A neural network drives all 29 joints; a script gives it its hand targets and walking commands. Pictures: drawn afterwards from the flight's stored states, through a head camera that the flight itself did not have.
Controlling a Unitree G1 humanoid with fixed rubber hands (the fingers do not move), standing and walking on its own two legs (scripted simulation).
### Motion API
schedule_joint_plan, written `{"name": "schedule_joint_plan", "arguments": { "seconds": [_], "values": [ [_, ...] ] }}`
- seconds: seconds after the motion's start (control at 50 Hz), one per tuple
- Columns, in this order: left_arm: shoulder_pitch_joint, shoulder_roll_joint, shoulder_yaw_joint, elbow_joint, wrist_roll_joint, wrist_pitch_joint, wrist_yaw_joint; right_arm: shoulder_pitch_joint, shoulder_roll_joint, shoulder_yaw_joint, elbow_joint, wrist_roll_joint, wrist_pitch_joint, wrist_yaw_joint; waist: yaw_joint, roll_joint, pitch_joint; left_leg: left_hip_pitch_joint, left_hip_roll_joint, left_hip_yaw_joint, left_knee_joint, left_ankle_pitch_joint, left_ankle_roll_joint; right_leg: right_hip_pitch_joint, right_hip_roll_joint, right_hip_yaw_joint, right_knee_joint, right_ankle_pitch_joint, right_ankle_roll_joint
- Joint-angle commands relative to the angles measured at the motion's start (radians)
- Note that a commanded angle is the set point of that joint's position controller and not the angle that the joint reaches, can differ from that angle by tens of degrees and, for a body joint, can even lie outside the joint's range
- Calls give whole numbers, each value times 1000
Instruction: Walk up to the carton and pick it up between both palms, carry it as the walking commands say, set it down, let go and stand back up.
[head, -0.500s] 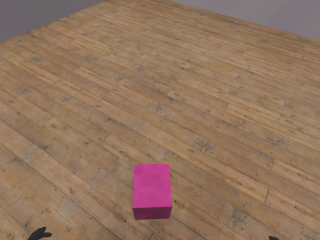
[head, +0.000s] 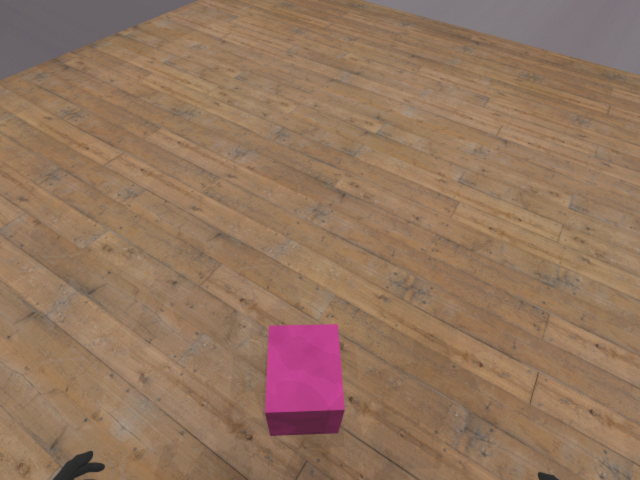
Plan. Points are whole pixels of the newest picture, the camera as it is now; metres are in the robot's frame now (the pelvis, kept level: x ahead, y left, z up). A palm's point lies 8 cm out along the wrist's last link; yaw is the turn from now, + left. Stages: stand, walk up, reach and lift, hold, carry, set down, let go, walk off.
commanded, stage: walk up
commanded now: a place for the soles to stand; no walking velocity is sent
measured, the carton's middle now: (304, 380) +0.47 +0.03 -0.65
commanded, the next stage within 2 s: reach and lift in 0.32 s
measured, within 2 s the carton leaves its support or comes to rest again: neither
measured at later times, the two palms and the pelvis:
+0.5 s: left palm out of the picture +0.11 +0.32 -0.09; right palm out of the picture +0.12 -0.28 -0.09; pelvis -0.01 +0.00 +0.00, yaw +0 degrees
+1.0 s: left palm (124, 411) +0.23 +0.28 -0.12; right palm (492, 414) +0.24 -0.25 -0.13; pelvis +0.01 +0.00 -0.03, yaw -1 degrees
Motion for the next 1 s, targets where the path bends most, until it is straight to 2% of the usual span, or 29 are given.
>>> {"name": "schedule_joint_plan", "arguments": {
  "seconds": [0.0,0.1,0.2,0.24,0.26,0.3,0.32,0.34,0.36,0.38,0.4,0.42,0.44,0.46,0.52,0.56,0.58,0.62,0.64,0.68,0.7,0.72,0.78,0.8,0.82,0.86,0.88,0.92,0.98],
  "values": [
    [-71,162,34,-1,14,-14,3,-78,-187,-52,-42,13,-20,-17,-7,34,-75,42,90,-183,-162,110,85,59,-99,87,-132,38,-44],
    [-97,190,47,-23,15,-17,5,-55,-196,-54,-29,15,-16,-17,-17,65,-63,65,55,-136,-125,154,69,26,-137,137,-156,54,-54],
    [-89,190,49,-9,18,-16,6,-68,-185,-48,-40,10,-18,-17,-19,30,-68,39,64,-134,-123,127,75,38,-129,98,-145,46,-49],
    [-97,172,38,-17,14,-13,3,-56,-203,-52,-37,12,-18,-16,-9,16,-61,13,74,-179,-136,98,79,26,-122,110,-157,-32,-46],
    [-98,193,43,-19,16,-14,1,-59,-206,-52,-36,12,-17,-16,-32,23,-33,36,66,-171,-139,60,66,-5,-127,114,-167,0,-46],
    [-100,172,43,-18,14,-17,0,-78,-187,-42,-37,18,-19,-15,-11,25,-38,41,80,-183,-163,50,78,11,-111,93,-148,33,-43],
    [-161,86,158,-359,81,60,-28,-201,-69,-68,-388,-2,50,19,29,-116,121,74,-93,81,-23,-105,17,-217,-45,14,-153,-193,14],
    [-152,95,140,-342,62,83,-62,-211,-57,-52,-451,9,57,12,1,-146,159,133,-96,68,39,-83,-9,-346,-77,26,-209,-239,-5],
    [-165,125,180,-368,91,112,-63,-207,-84,-58,-450,2,86,16,15,-116,131,197,-92,87,51,-80,-18,-391,-94,25,-225,-309,-5],
    [-161,125,183,-381,94,143,-67,-177,-84,-72,-458,-4,102,18,-17,-88,129,260,-98,92,84,-82,-37,-423,-108,55,-262,-338,-39],
    [-164,94,187,-422,83,137,-73,-179,-69,-70,-471,-16,102,23,-21,-46,63,268,-74,93,21,-68,-35,-338,-76,16,-222,-265,-14],
    [-139,127,221,-408,109,136,-71,-164,-81,-109,-452,-52,105,28,12,-33,35,247,-82,100,14,-77,-35,-270,-77,24,-220,-264,-2],
    [-206,108,212,-444,88,147,-64,-184,-95,-137,-437,-75,127,25,-22,-11,19,212,-61,82,-12,-63,-44,-239,-56,15,-174,-225,-1],
    [-159,135,224,-415,117,139,-61,-153,-102,-150,-416,-101,130,21,-7,-36,29,298,-68,85,-6,-49,-50,-271,-57,10,-193,-233,2],
    [-195,90,205,-435,94,113,-54,-216,-59,-158,-427,-73,109,33,-1,-24,-13,222,-39,42,43,-48,-47,-277,-36,34,-94,-203,7],
    [-204,15,169,-414,74,97,-38,-263,-30,-139,-397,-26,82,42,13,45,-44,124,-29,34,50,-28,-51,-249,9,11,9,-136,20],
    [-235,-12,149,-410,48,90,-36,-305,-83,-189,-404,-54,82,37,-19,77,-73,44,-10,15,54,-14,-59,-216,23,20,61,-71,24],
    [-231,-9,165,-382,34,79,-20,-312,-77,-186,-374,-37,74,45,32,76,-132,-4,-21,19,114,122,-55,-207,33,7,128,11,39],
    [-188,-14,161,-308,46,88,-10,-278,-76,-195,-353,-29,72,43,2,96,-107,26,-21,6,125,197,-55,-273,33,0,138,48,38],
    [-187,-21,154,-353,32,70,5,-249,-38,-166,-325,-4,60,43,6,139,-238,109,-22,-25,177,513,-69,-339,53,-7,189,188,44],
    [-156,-26,168,-310,19,68,15,-252,-52,-168,-323,-8,61,39,8,103,-287,128,-13,-35,202,607,-68,-398,57,-6,209,204,47],
    [-145,-80,147,-262,-26,65,13,-301,-62,-178,-331,-30,54,30,11,57,-294,84,-24,-46,225,605,-58,-404,47,16,200,242,37],
    [-203,-43,197,-262,-6,40,25,-333,-50,-173,-302,-11,43,6,31,126,-404,64,-27,-56,274,779,-59,-534,41,38,249,349,44],
    [-208,-29,181,-317,4,45,28,-281,-61,-187,-316,12,46,0,9,105,-478,66,-26,-50,302,792,-49,-514,37,43,241,399,46],
    [-232,-13,213,-281,-18,40,20,-317,-41,-161,-329,3,48,-17,28,36,-477,1,-37,-36,298,754,-30,-491,33,57,233,444,52],
    [-246,-9,230,-253,-5,39,21,-315,-5,-145,-262,23,57,-24,44,96,-453,-28,-34,-49,297,743,-23,-616,29,71,239,367,37],
    [-255,-16,238,-218,-22,46,3,-371,27,-131,-298,20,63,-34,62,43,-431,-118,-32,-30,300,591,-11,-570,24,85,233,313,38],
    [-397,-32,204,-267,-45,47,-7,-446,50,-138,-305,27,74,-29,41,-20,-414,-285,-33,-7,305,443,-10,-568,14,94,248,315,43],
    [-428,15,244,-195,-58,76,-29,-530,42,-136,-342,26,100,-49,55,-85,-432,-408,-46,33,307,280,-5,-508,-5,99,270,319,54]
  ]
}}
